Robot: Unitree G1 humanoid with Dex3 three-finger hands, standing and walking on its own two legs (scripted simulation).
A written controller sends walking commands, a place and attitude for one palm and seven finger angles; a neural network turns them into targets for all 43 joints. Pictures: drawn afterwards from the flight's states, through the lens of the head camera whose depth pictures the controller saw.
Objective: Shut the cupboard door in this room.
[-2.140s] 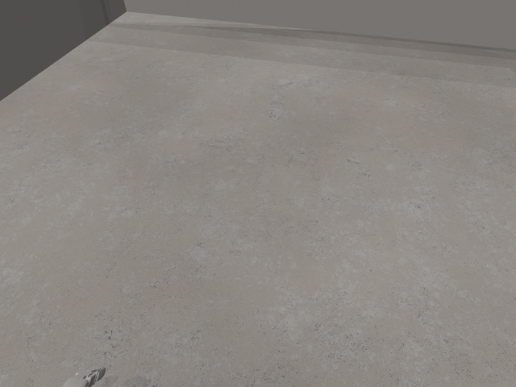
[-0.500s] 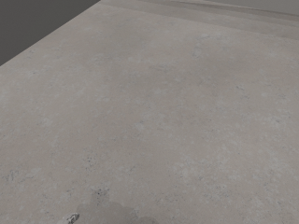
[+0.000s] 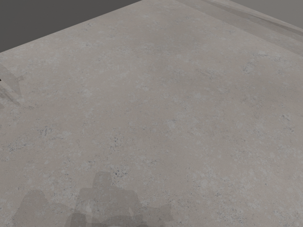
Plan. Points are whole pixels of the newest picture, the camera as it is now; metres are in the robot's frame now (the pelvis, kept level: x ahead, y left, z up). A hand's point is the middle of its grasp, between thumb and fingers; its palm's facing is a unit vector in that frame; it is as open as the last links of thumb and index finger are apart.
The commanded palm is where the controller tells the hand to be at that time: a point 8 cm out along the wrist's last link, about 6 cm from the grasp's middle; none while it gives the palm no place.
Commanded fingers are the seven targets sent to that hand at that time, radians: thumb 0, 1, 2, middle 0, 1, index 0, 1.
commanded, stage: turn or walk to find it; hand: left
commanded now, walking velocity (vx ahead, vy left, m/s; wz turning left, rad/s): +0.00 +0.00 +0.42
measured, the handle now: out of the picture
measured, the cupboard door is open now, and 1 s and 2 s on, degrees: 92 92 92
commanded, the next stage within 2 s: none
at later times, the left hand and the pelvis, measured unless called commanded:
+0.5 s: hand out of the picture +0.04 +0.18 -0.13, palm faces +0.21 -0.93 -0.29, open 7.3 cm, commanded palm none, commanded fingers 0.00 0.90 0.90 -0.20 -0.30 -0.20 -0.30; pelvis -0.03 -0.03 +0.01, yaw +11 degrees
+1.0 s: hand out of the picture -0.15 +0.21 -0.18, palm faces +0.46 -0.86 -0.22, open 7.4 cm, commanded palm none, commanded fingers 0.00 0.90 0.90 -0.20 -0.30 -0.20 -0.30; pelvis -0.07 +0.02 +0.01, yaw +24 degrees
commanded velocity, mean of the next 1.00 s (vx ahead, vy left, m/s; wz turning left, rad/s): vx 0.00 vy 0.00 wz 0.42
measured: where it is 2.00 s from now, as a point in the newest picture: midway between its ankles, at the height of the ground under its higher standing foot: outside the picture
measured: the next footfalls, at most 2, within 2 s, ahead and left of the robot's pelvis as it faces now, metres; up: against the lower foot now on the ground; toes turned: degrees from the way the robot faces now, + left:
right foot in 0.42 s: +0.04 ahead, -0.12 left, +0.00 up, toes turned +6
left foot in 0.88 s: -0.07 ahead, +0.11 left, +0.00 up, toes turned +27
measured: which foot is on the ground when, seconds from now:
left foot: down 0.00-0.42, up 0.44-0.86, down 0.88-1.00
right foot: up 0.00-0.40, down 0.42-0.88, up 0.90-1.00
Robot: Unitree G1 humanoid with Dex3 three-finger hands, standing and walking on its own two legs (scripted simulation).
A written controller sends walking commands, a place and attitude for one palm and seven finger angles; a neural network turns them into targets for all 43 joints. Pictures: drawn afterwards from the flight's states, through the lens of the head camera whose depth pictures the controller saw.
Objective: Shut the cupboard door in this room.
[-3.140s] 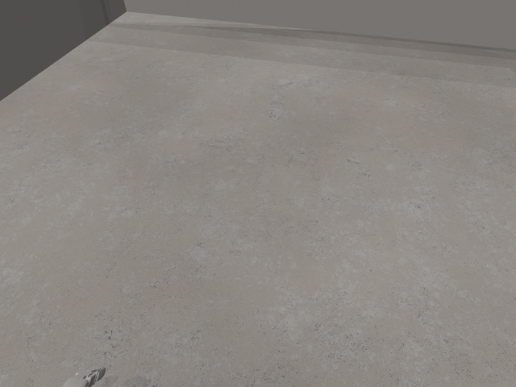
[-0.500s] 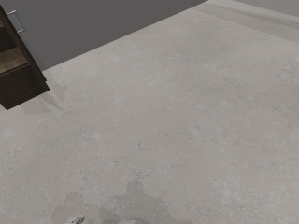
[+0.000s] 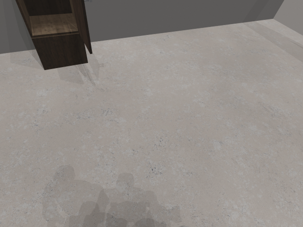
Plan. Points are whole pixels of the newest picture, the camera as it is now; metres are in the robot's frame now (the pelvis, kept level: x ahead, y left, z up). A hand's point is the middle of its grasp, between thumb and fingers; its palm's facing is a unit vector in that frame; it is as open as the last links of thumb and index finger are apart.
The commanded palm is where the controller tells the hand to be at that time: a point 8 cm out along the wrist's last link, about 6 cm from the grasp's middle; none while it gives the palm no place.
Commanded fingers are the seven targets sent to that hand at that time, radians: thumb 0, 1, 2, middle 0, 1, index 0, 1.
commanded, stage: turn or walk to find it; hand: left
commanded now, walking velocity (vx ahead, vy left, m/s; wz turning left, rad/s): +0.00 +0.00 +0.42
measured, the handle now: out of the picture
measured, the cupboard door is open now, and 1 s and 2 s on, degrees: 92 92 92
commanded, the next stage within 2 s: stand and wait in 1.28 s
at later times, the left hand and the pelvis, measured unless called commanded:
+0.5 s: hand out of the picture +0.04 +0.19 -0.15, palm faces +0.21 -0.94 -0.27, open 7.3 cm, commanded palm none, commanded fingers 0.00 0.90 0.90 -0.20 -0.30 -0.20 -0.30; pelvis -0.03 -0.03 +0.00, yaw +11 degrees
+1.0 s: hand out of the picture -0.15 +0.19 -0.19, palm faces +0.49 -0.84 -0.23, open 7.4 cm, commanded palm none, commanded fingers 0.00 0.90 0.90 -0.20 -0.30 -0.20 -0.30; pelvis -0.07 -0.01 -0.01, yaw +26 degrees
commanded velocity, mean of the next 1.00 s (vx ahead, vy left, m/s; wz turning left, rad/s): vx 0.00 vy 0.00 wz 0.42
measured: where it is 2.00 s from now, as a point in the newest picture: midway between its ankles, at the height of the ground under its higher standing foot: outside the picture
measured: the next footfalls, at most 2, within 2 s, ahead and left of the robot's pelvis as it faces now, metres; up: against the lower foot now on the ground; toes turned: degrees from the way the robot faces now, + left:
right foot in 0.50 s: +0.02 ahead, -0.13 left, +0.00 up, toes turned +10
left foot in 0.96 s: -0.09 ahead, +0.10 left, +0.00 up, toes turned +29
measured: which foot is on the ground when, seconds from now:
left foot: down 0.00-0.50, up 0.52-0.94, down 0.96-1.00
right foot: up 0.00-0.48, down 0.50-0.96, up 0.98-1.00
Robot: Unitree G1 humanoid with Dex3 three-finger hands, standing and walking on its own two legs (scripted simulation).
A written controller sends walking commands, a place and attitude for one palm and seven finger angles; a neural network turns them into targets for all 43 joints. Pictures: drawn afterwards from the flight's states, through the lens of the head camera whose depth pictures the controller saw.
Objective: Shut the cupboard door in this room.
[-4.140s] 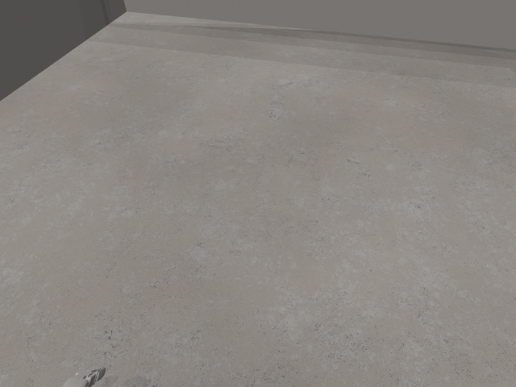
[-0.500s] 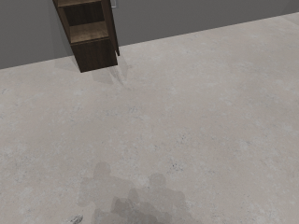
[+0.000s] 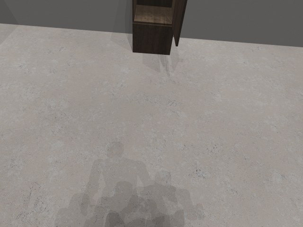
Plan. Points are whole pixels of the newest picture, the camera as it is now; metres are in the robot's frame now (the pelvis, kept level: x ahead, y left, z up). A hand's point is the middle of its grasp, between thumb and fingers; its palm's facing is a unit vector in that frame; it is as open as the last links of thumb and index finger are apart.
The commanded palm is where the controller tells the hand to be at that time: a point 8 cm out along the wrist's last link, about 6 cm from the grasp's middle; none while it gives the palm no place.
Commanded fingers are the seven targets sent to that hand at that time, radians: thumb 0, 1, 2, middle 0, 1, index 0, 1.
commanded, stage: turn or walk to find it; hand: left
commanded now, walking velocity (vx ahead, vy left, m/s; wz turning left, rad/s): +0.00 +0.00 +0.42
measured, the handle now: out of the picture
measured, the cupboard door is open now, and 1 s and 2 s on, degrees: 92 92 92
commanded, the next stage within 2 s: stand and wait in 0.28 s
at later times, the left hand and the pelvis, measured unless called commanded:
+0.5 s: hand out of the picture +0.06 +0.19 -0.14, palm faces +0.16 -0.95 -0.28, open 7.4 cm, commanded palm none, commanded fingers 0.00 0.90 0.90 -0.20 -0.30 -0.20 -0.30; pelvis -0.02 -0.02 +0.01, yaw +8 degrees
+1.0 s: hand out of the picture -0.09 +0.16 -0.17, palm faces +0.30 -0.94 -0.19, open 7.3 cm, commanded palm none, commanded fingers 0.00 0.90 0.90 -0.20 -0.30 -0.20 -0.30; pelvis -0.04 -0.02 +0.01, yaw +13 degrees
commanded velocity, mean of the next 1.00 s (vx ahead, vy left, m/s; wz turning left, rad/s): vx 0.00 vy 0.00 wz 0.21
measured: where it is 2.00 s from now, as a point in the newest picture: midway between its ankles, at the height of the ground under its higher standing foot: outside the picture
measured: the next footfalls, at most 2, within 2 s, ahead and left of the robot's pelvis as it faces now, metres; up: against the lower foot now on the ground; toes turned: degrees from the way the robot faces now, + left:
right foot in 0.48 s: +0.04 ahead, -0.11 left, +0.00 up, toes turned +6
left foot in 0.88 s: -0.05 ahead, +0.11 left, +0.00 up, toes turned +13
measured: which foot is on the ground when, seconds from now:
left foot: down 0.00-0.50, up 0.52-0.86, down 0.88-1.00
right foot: up 0.00-0.46, down 0.48-1.00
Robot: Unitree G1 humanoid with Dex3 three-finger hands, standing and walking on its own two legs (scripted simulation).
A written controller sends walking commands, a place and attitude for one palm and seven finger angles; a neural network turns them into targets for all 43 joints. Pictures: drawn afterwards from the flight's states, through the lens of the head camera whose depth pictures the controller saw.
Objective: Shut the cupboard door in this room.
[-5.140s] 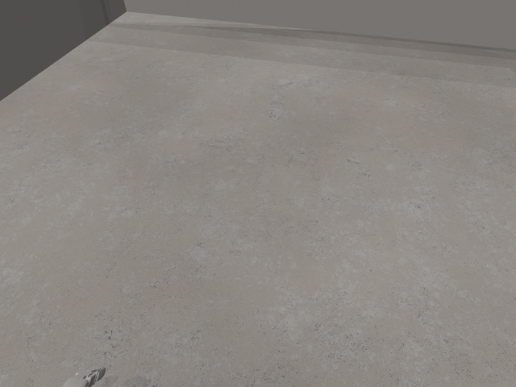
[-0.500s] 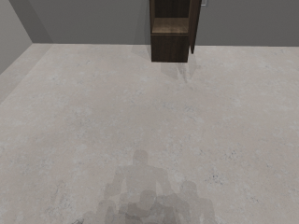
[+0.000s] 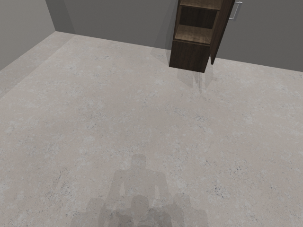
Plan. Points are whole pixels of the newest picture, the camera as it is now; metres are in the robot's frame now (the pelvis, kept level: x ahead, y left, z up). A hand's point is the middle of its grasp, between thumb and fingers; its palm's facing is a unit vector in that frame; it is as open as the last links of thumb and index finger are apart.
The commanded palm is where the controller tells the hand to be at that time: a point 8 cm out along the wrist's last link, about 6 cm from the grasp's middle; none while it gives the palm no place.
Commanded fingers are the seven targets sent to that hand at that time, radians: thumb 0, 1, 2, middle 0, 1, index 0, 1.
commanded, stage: turn or walk to find it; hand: left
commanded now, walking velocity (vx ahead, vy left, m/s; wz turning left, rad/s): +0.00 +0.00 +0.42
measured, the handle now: (234, 11) +1.54 -0.47 +0.02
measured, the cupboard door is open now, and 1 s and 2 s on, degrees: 92 92 92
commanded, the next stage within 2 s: none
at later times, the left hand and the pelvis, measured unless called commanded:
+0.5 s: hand out of the picture -0.06 +0.23 -0.19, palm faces +0.28 -0.94 -0.21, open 7.4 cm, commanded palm none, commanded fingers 0.00 0.90 0.90 -0.20 -0.30 -0.20 -0.30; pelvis -0.05 +0.03 -0.01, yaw +14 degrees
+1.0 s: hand out of the picture -0.03 +0.24 -0.15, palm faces +0.38 -0.88 -0.28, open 7.4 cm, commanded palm none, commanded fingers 0.00 0.90 0.90 -0.20 -0.30 -0.20 -0.30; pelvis -0.07 +0.01 +0.00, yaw +23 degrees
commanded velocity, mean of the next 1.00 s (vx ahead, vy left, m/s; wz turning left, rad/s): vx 0.00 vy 0.00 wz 0.42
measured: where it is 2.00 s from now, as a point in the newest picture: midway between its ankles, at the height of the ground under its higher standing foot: outside the picture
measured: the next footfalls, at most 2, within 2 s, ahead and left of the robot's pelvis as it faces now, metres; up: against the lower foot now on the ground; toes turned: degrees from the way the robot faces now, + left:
left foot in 0.50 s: -0.03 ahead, +0.14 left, +0.00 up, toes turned +18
right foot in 1.00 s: +0.01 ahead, -0.08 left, +0.00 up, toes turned +21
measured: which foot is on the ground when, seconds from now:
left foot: down 0.00-0.16, up 0.18-0.48, down 0.50-1.00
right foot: down 0.00-0.50, up 0.52-0.98, down 1.00-1.00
